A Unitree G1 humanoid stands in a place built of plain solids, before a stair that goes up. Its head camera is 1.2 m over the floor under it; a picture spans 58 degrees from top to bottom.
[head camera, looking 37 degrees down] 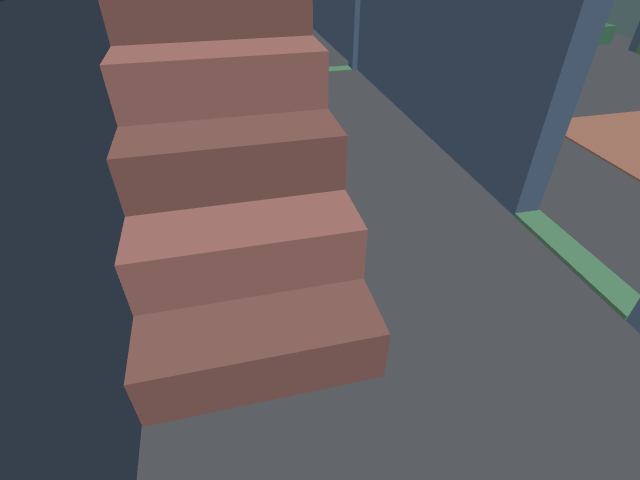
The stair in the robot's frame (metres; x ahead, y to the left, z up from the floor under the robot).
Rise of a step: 0.21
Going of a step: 0.25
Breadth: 0.75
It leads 14 degrees to the left of straight ahead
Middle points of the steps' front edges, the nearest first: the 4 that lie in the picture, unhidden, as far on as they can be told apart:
0.77 0.16 0.21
1.02 0.21 0.41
1.26 0.27 0.62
1.51 0.33 0.82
